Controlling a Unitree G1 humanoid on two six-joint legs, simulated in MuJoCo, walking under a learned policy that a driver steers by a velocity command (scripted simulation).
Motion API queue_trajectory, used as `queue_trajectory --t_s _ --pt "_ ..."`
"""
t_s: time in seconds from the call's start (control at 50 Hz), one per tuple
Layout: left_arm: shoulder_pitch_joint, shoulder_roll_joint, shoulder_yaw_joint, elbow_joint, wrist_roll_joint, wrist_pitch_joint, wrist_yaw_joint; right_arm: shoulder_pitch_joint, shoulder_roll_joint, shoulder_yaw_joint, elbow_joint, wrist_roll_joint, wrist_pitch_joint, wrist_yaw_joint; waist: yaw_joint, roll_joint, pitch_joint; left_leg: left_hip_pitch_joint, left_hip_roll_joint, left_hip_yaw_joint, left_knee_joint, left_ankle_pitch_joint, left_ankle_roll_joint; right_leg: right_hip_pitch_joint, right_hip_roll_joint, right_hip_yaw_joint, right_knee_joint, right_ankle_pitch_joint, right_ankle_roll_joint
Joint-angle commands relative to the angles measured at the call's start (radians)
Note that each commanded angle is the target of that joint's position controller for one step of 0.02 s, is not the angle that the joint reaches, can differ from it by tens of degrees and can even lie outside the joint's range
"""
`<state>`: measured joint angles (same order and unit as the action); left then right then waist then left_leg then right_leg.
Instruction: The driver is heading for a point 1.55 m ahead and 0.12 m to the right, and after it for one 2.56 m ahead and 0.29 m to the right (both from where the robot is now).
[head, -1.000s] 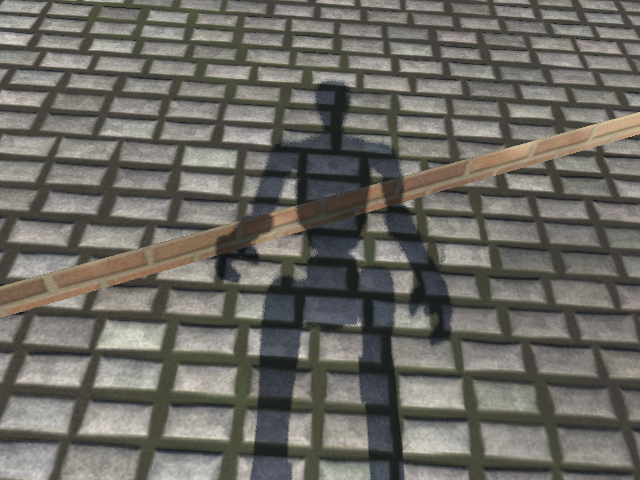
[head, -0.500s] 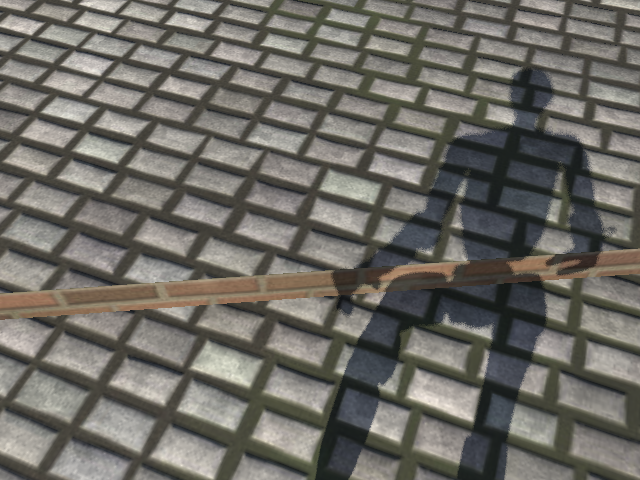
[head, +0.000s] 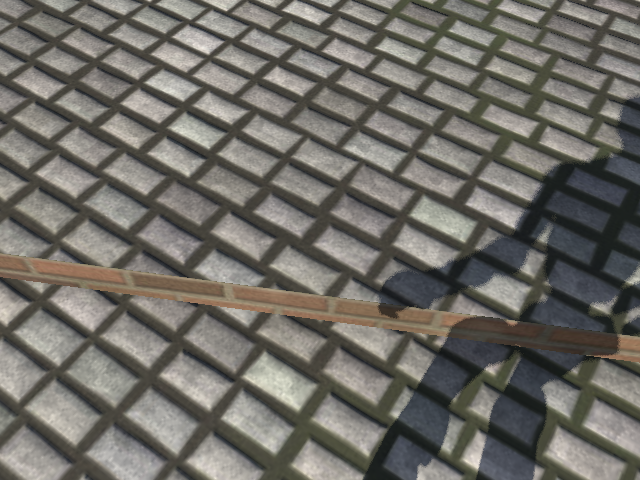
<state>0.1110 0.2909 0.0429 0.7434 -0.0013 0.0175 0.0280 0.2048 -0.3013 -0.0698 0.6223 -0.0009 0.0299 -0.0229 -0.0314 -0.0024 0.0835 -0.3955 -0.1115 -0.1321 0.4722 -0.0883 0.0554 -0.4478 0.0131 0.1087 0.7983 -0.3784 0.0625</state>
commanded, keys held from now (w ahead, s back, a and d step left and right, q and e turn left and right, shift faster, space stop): q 0.16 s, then no key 0.84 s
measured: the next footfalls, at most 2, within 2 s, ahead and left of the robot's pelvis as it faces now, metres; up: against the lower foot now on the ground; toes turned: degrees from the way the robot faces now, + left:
right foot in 0.10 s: +0.08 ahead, -0.15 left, +0.00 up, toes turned +9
left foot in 0.48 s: +0.00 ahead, +0.11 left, +0.00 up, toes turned +9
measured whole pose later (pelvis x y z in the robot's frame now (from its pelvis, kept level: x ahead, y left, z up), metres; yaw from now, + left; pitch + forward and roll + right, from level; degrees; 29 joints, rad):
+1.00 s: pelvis +0.00 +0.00 +0.01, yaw +12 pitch -1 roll +0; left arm 0.22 0.27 0.03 0.91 0.01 0.00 0.04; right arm 0.21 -0.23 -0.02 0.77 -0.02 0.01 -0.01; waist 0.02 0.00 0.03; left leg -0.18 -0.03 -0.04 0.49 -0.29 0.02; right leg -0.19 -0.07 -0.02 0.46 -0.24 0.06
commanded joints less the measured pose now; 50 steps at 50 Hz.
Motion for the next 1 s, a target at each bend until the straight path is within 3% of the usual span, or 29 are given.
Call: queue_trajectory --t_s 0.02,0.08,0.1,0.12,0.14,0.16,0.18,0.2,0.22,0.28,0.36,0.38,0.44,0.46,0.48,0.5,0.52,0.54,0.58,0.7,1.0 --pt "0.039 0.097 0.033 -0.053 -0.005 -0.026 -0.006 -0.047 -0.173 -0.054 -0.089 0.004 -0.004 -0.010 0.021 0.155 -0.178 0.090 0.240 -0.350 -0.181 -0.248 0.150 0.100 0.028 -0.019 -0.097 0.023 -0.007" --pt "0.122 0.097 0.045 -0.025 -0.007 -0.036 -0.021 -0.055 -0.156 -0.051 -0.092 0.022 0.012 -0.011 0.062 0.145 -0.164 0.039 0.186 -0.347 -0.122 -0.271 0.089 0.250 0.021 -0.048 -0.355 0.133 -0.054" --pt "0.154 0.156 0.062 -0.025 0.006 -0.034 -0.016 -0.027 -0.121 -0.041 -0.091 0.022 0.014 -0.010 0.057 0.050 -0.165 -0.047 0.122 -0.278 0.004 -0.385 0.033 0.333 -0.125 0.071 -0.453 0.108 -0.107" --pt "0.136 0.248 0.080 -0.028 0.035 -0.027 -0.012 -0.046 -0.096 -0.039 -0.126 0.027 0.008 -0.010 0.030 -0.239 -0.107 -0.237 -0.047 -0.033 0.251 -0.483 -0.025 0.314 -0.330 0.342 -0.551 0.113 -0.240" --pt "0.069 0.216 0.072 -0.062 0.060 -0.034 -0.013 -0.024 -0.165 -0.060 -0.118 0.004 -0.005 -0.007 0.025 -0.253 -0.099 -0.233 0.002 -0.039 0.499 -0.500 -0.069 0.223 -0.420 0.437 -0.570 0.189 -0.327" --pt "-0.010 0.161 0.056 -0.089 0.051 -0.038 -0.003 0.010 -0.201 -0.076 -0.088 0.009 -0.003 -0.002 -0.010 -0.175 -0.096 -0.208 0.021 -0.050 0.614 -0.431 -0.081 0.203 -0.373 0.332 -0.545 0.235 -0.301" --pt "-0.051 0.127 0.047 -0.099 0.031 -0.039 0.002 0.043 -0.184 -0.076 -0.054 0.010 0.006 -0.003 -0.021 -0.127 -0.088 -0.194 0.021 -0.035 0.668 -0.374 -0.099 0.203 -0.297 0.225 -0.522 0.251 -0.254" --pt "-0.055 0.113 0.042 -0.100 0.013 -0.038 0.005 0.059 -0.155 -0.069 -0.040 0.004 0.013 -0.007 -0.016 -0.112 -0.087 -0.213 0.021 -0.031 0.729 -0.332 -0.115 0.235 -0.264 0.175 -0.506 0.270 -0.238" --pt "-0.040 0.107 0.036 -0.096 0.006 -0.035 0.008 0.058 -0.125 -0.058 -0.039 0.005 0.018 -0.006 -0.006 -0.107 -0.080 -0.219 0.021 -0.024 0.766 -0.322 -0.128 0.243 -0.250 0.137 -0.499 0.340 -0.246" --pt "0.032 0.113 0.035 -0.081 0.013 -0.023 0.009 -0.024 -0.090 -0.038 -0.070 0.019 0.013 -0.006 0.047 -0.126 -0.091 -0.226 0.039 0.014 0.636 -0.305 -0.153 0.342 -0.233 0.079 -0.485 0.413 -0.274" --pt "0.044 0.152 0.046 -0.069 0.005 -0.013 0.001 -0.072 -0.046 -0.007 -0.090 0.006 0.008 0.002 0.073 -0.187 -0.130 -0.041 0.101 0.084 0.323 -0.368 -0.153 0.356 -0.247 0.050 -0.459 0.459 -0.282" --pt "0.055 0.164 0.050 -0.062 0.001 -0.010 -0.002 -0.072 -0.055 -0.007 -0.088 0.010 0.007 0.005 0.080 -0.200 -0.132 0.004 0.098 0.111 0.260 -0.371 -0.149 0.344 -0.252 0.054 -0.452 0.484 -0.285" --pt "0.062 0.157 0.043 -0.043 -0.022 -0.006 -0.008 0.008 -0.064 -0.011 -0.039 0.010 0.005 0.009 0.039 -0.174 -0.133 0.179 0.082 0.150 -0.080 -0.134 -0.105 0.307 -0.238 0.045 -0.390 0.541 -0.254" --pt "0.108 0.138 0.036 -0.022 -0.026 -0.014 -0.010 0.014 -0.084 -0.012 -0.036 0.005 0.005 0.007 0.039 -0.142 -0.134 0.273 0.101 0.112 -0.178 -0.021 -0.073 0.259 -0.222 0.034 -0.379 0.502 -0.204" --pt "0.133 0.106 0.023 -0.022 0.001 -0.030 -0.018 0.026 -0.131 -0.017 -0.044 -0.001 0.007 -0.001 0.057 -0.035 -0.187 0.406 0.209 -0.011 -0.145 0.184 -0.038 0.183 -0.176 -0.011 -0.317 0.376 -0.129" --pt "0.150 0.046 0.005 -0.034 0.027 -0.047 -0.026 -0.032 -0.179 -0.024 -0.047 -0.019 0.011 -0.006 0.115 0.180 -0.191 0.357 0.308 -0.106 -0.077 0.262 0.054 0.137 -0.082 -0.116 -0.309 0.138 -0.050" --pt "0.084 0.075 0.006 -0.032 0.035 -0.048 -0.022 -0.066 -0.093 -0.004 -0.060 -0.023 0.004 0.005 0.067 0.147 -0.187 0.268 0.305 -0.105 -0.090 0.154 0.098 0.211 -0.083 -0.107 -0.327 0.107 -0.015" --pt "0.051 0.090 0.010 -0.033 0.031 -0.047 -0.022 -0.074 -0.059 0.008 -0.053 -0.029 -0.005 0.013 0.060 0.123 -0.165 0.249 0.262 -0.078 -0.095 0.039 0.069 0.228 -0.077 -0.111 -0.341 0.168 -0.004" --pt "0.045 0.102 0.014 -0.018 0.024 -0.038 -0.016 -0.064 -0.075 0.006 -0.039 -0.028 -0.018 0.018 0.044 0.121 -0.120 0.211 0.219 -0.053 -0.102 -0.034 0.024 0.232 -0.074 -0.120 -0.335 0.220 -0.004" --pt "0.085 0.093 0.012 0.029 0.018 -0.031 -0.008 -0.049 -0.059 0.019 -0.011 -0.021 -0.030 0.016 0.054 0.070 -0.073 0.156 0.197 -0.041 -0.108 -0.072 0.011 0.267 -0.082 -0.113 -0.364 0.240 -0.007" --pt "0.111 0.098 0.015 0.131 0.010 -0.027 0.013 -0.017 -0.045 0.018 0.096 -0.012 -0.038 0.010 0.056 0.017 -0.086 0.175 0.154 0.011 -0.087 0.002 -0.004 0.297 -0.091 -0.118 -0.378 0.270 -0.004"
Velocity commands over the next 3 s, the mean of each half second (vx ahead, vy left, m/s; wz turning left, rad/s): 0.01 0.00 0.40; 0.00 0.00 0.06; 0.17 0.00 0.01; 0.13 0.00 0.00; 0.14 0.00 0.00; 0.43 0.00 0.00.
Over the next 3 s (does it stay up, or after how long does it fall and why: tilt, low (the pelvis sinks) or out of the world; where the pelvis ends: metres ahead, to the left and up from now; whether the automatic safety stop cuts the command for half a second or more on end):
stays up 0.54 0.07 -0.01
